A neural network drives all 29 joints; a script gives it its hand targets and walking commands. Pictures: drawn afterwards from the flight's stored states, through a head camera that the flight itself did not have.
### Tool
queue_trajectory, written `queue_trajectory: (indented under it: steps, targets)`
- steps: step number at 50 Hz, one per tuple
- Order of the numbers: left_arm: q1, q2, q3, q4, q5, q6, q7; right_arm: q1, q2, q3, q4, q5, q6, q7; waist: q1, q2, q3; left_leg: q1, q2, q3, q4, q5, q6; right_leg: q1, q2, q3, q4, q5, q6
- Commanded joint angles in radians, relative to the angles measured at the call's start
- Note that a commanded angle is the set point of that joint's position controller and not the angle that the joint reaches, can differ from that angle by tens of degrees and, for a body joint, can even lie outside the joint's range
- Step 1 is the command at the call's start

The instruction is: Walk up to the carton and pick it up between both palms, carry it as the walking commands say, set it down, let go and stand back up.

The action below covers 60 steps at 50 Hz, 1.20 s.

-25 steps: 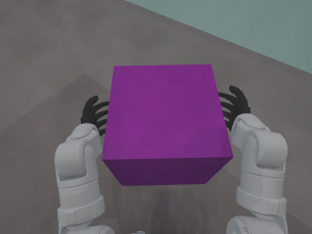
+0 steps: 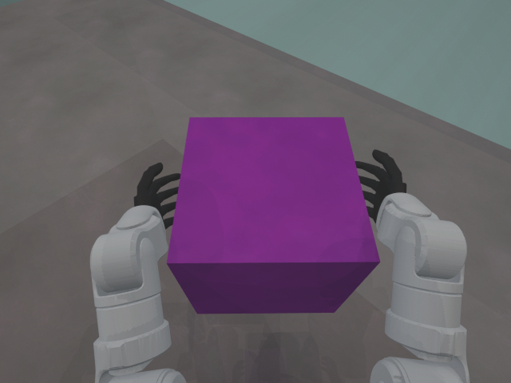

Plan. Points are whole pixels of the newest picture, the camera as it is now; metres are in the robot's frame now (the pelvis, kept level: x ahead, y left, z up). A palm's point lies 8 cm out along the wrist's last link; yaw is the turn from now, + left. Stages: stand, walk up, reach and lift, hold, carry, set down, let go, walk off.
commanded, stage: carry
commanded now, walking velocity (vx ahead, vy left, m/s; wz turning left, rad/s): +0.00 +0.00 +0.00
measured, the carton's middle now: (266, 221) +0.38 +0.01 +0.05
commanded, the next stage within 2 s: none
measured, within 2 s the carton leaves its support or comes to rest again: neither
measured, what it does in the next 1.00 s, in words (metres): walks backwards, turning right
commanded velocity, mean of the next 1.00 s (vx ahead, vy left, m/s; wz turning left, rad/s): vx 0.00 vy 0.23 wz -0.78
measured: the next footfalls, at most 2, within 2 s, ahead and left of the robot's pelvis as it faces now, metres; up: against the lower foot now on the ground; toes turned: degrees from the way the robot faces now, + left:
left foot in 1.10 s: -0.03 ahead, +0.27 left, +0.00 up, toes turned -41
right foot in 1.34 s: -0.12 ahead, +0.00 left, +0.00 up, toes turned -39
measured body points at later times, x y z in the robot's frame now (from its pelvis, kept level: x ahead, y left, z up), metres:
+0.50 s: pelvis -0.03 +0.02 +0.00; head -0.04 +0.02 +0.45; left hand +0.28 +0.19 +0.08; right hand +0.29 -0.14 +0.09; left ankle +0.02 +0.10 -0.71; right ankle -0.02 -0.10 -0.71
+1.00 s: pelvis -0.10 +0.09 +0.00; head -0.12 +0.07 +0.45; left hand +0.21 +0.15 +0.09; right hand +0.12 -0.17 +0.08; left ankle -0.02 +0.22 -0.69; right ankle -0.05 -0.05 -0.71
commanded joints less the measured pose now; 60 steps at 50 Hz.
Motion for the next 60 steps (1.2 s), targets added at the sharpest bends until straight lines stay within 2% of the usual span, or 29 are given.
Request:
queue_trajectory:
  steps: [1, 3, 4, 7, 9, 12, 14, 15, 17, 20, 23, 25, 28, 29, 30, 31, 35, 38, 39, 40, 41, 44, 45, 52, 54, 55, 56, 57, 60]
  targets:
    - [-0.679, -0.705, -0.679, -0.043, -0.313, -0.03, -0.023, -0.613, 0.771, 0.67, -0.07, 0.196, -0.005, 0.021, -0.021, -0.187, -0.774, 0.052, 0.11, -0.073, 0.069, 0.361, 0.021, 0.482, -0.259, 0.254, -0.127, 1.239, -0.108]
    - [-0.727, -0.704, -0.693, -0.039, -0.314, -0.03, -0.026, -0.683, 0.781, 0.682, -0.077, 0.202, -0.012, 0.012, -0.018, -0.271, -0.75, -0.151, 0.049, -0.003, 0.083, -0.159, -0.018, 0.649, -0.359, 0.296, -0.104, 1.475, -0.192]
    - [-0.679, -0.732, -0.694, -0.039, -0.316, -0.03, -0.036, -0.678, 0.81, 0.696, -0.107, 0.21, -0.015, 0.017, -0.012, -0.289, -0.709, -0.164, 0.049, 0.002, 0.041, -0.157, -0.017, 0.634, -0.345, 0.274, -0.106, 1.442, -0.185]
    - [-0.737, -0.699, -0.665, -0.034, -0.299, -0.036, -0.029, -0.738, 0.812, 0.721, -0.086, 0.234, -0.013, 0.02, -0.029, -0.27, -0.692, -0.002, 0.047, 0.015, -0.119, 0.057, -0.004, 0.503, -0.276, 0.16, -0.109, 1.211, -0.109]
    - [-0.682, -0.683, -0.659, -0.008, -0.277, -0.02, -0.019, -0.683, 0.784, 0.688, -0.044, 0.226, 0.0, 0.026, -0.043, -0.157, -0.733, 0.189, 0.112, -0.065, -0.152, 0.392, 0.028, 0.361, -0.22, 0.113, -0.032, 1.001, -0.058]
    - [-0.71, -0.704, -0.665, 0.0, -0.274, -0.017, -0.014, -0.622, 0.798, 0.653, -0.008, 0.227, 0.003, 0.036, -0.049, 0.122, -0.758, 0.426, 0.238, -0.291, -0.151, 0.953, 0.122, 0.05, -0.063, 0.099, 0.081, 0.363, 0.022]
    - [-0.785, -0.607, -0.565, 0.181, -0.192, -0.056, -0.016, -0.679, 0.688, 0.532, 0.2, 0.153, -0.034, 0.049, -0.037, 0.174, -0.664, 0.393, 0.251, -0.271, -0.234, 0.805, 0.135, -0.005, -0.022, 0.106, -0.017, 0.095, 0.027]
    - [-0.623, -0.548, -0.48, 0.343, -0.122, -0.072, -0.019, -0.515, 0.614, 0.443, 0.35, 0.079, -0.045, 0.055, -0.032, 0.138, -0.652, 0.344, 0.239, -0.217, -0.234, 0.697, 0.123, 0.04, -0.036, 0.099, -0.094, 0.133, 0.026]
    - [-0.475, -0.796, -0.702, -0.089, -0.292, -0.066, -0.034, -0.364, 0.855, 0.66, -0.072, 0.218, -0.041, 0.068, -0.027, 0.05, -0.68, 0.292, 0.195, -0.112, -0.169, 0.519, 0.07, 0.147, -0.122, 0.138, -0.193, 0.402, -0.007]
    - [-0.453, -0.877, -0.729, -0.124, -0.315, -0.037, -0.063, -0.454, 0.94, 0.741, -0.2, 0.269, -0.024, 0.088, -0.021, -0.127, -0.695, 0.18, 0.137, -0.012, -0.051, 0.318, 0.021, 0.212, -0.255, 0.233, -0.133, 0.863, -0.073]
    - [-0.332, -0.883, -0.754, -0.218, -0.329, -0.015, -0.093, -0.317, 0.956, 0.763, -0.296, 0.272, 0.002, 0.114, -0.024, -0.254, -0.57, 0.134, 0.095, 0.02, -0.056, 0.065, 0.015, 0.066, -0.304, 0.36, -0.208, 0.779, -0.1]
    - [-0.284, -0.894, -0.79, -0.291, -0.342, 0.002, -0.106, -0.209, 0.979, 0.762, -0.299, 0.269, 0.023, 0.127, -0.025, -0.227, -0.502, 0.115, 0.078, 0.023, -0.084, -0.005, 0.011, -0.019, -0.311, 0.423, -0.257, 0.65, -0.11]
    - [-0.333, -0.903, -0.845, -0.32, -0.363, 0.013, -0.126, -0.247, 0.971, 0.771, -0.336, 0.274, 0.015, 0.139, -0.034, 0.0, -0.515, 0.304, 0.243, -0.115, -0.313, 0.081, 0.083, -0.226, -0.154, 0.253, -0.13, 0.151, -0.013]
    - [-0.352, -0.935, -0.869, -0.372, -0.379, 0.004, -0.131, -0.28, 0.962, 0.786, -0.409, 0.29, 0.003, 0.144, -0.034, 0.212, -0.534, 0.344, 0.381, -0.258, -0.38, 0.187, 0.135, -0.298, -0.024, 0.108, 0.054, -0.027, 0.035]
    - [-0.382, -0.948, -0.889, -0.384, -0.39, 0.002, -0.13, -0.301, 0.953, 0.788, -0.448, 0.3, -0.004, 0.145, -0.031, 0.311, -0.524, 0.348, 0.42, -0.22, -0.414, 0.27, 0.186, -0.32, 0.022, 0.04, 0.283, -0.169, 0.035]
    - [-0.364, -0.957, -0.884, -0.379, -0.404, 0.0, -0.137, -0.299, 0.959, 0.798, -0.467, 0.313, -0.001, 0.148, -0.029, 0.214, -0.522, 0.308, 0.419, -0.145, -0.411, 0.299, 0.192, -0.303, 0.003, 0.06, 0.337, -0.138, 0.011]
    - [-0.291, -0.923, -0.878, -0.339, -0.416, 0.011, -0.157, -0.188, 0.95, 0.779, -0.413, 0.267, 0.009, 0.135, -0.026, 0.13, -0.547, 0.261, 0.334, 0.005, -0.349, 0.363, 0.136, -0.153, 0.009, 0.041, 0.185, -0.054, -0.01]
    - [-0.171, -0.848, -0.833, -0.282, -0.368, 0.03, -0.161, -0.059, 0.925, 0.768, -0.313, 0.235, 0.039, 0.128, -0.01, 0.049, -0.567, 0.169, 0.316, 0.087, -0.229, 0.119, 0.075, 0.074, -0.016, 0.107, -0.153, 0.034, -0.042]
    - [-0.128, -0.852, -0.804, -0.245, -0.366, 0.034, -0.169, -0.102, 0.909, 0.785, -0.341, 0.236, 0.035, 0.124, 0.005, -0.09, -0.539, 0.012, 0.26, 0.156, -0.071, 0.062, 0.015, 0.204, -0.131, 0.26, -0.288, 0.145, -0.069]
    - [-0.175, -0.817, -0.787, -0.266, -0.366, 0.027, -0.172, -0.146, 0.929, 0.794, -0.346, 0.23, 0.039, 0.122, -0.01, -0.397, -0.487, -0.254, 0.136, 0.183, 0.096, -0.202, -0.061, 0.27, -0.43, 0.724, -0.377, 0.31, -0.177]
    - [-0.136, -0.856, -0.796, -0.252, -0.366, 0.033, -0.169, -0.159, 0.915, 0.797, -0.351, 0.226, 0.047, 0.125, 0.001, -0.379, -0.446, -0.32, 0.074, 0.039, 0.258, -0.229, -0.087, 0.182, -0.469, 0.897, -0.416, 0.334, -0.265]
    - [-0.092, -0.872, -0.764, -0.239, -0.314, 0.033, -0.158, -0.214, 0.95, 0.821, -0.355, 0.276, 0.043, 0.153, -0.007, -0.216, -0.393, -0.114, 0.081, -0.04, 0.224, -0.041, -0.047, -0.083, -0.313, 0.649, -0.478, 0.026, -0.125]
    - [-0.096, -0.884, -0.769, -0.298, -0.322, 0.025, -0.161, -0.253, 0.967, 0.839, -0.392, 0.298, 0.036, 0.158, -0.008, -0.253, -0.395, -0.103, 0.071, -0.015, 0.173, -0.008, -0.059, -0.076, -0.284, 0.569, -0.471, 0.032, -0.102]
    - [-0.131, -0.855, -0.79, -0.367, -0.334, 0.016, -0.14, -0.205, 0.983, 0.854, -0.434, 0.34, 0.041, 0.151, -0.003, -0.268, -0.487, 0.308, 0.012, 0.057, -0.228, -0.082, -0.054, -0.191, -0.183, 0.563, -0.417, 0.265, -0.046]
    - [-0.192, -0.872, -0.829, -0.435, -0.355, 0.01, -0.142, -0.197, 0.993, 0.85, -0.447, 0.345, 0.032, 0.157, -0.012, -0.113, -0.524, 0.495, 0.137, 0.004, -0.424, -0.156, -0.01, -0.294, -0.053, 0.402, -0.302, 0.042, 0.04]
    - [-0.168, -0.879, -0.828, -0.414, -0.362, 0.017, -0.151, -0.182, 0.983, 0.848, -0.44, 0.344, 0.028, 0.151, -0.023, 0.089, -0.493, 0.491, 0.302, -0.111, -0.52, -0.242, 0.047, -0.353, 0.038, 0.214, -0.067, 0.066, 0.091]
    - [-0.164, -0.888, -0.836, -0.444, -0.384, 0.008, -0.153, -0.186, 0.966, 0.849, -0.481, 0.342, 0.017, 0.148, -0.011, 0.299, -0.497, 0.422, 0.487, -0.195, -0.464, 0.04, 0.117, -0.385, 0.085, 0.081, 0.25, -0.008, 0.102]
    - [-0.246, -0.904, -0.866, -0.462, -0.408, 0.004, -0.161, -0.209, 0.984, 0.839, -0.503, 0.33, 0.005, 0.146, -0.004, 0.226, -0.451, 0.345, 0.47, -0.07, -0.381, 0.344, 0.139, -0.374, -0.012, 0.075, 0.344, -0.012, 0.058]
    - [-0.299, -0.922, -0.893, -0.453, -0.444, -0.001, -0.175, -0.172, 0.993, 0.801, -0.483, 0.29, 0.005, 0.132, -0.021, 0.13, -0.426, 0.355, 0.365, 0.129, -0.256, 0.755, 0.085, -0.292, 0.009, 0.036, 0.254, 0.034, 0.027]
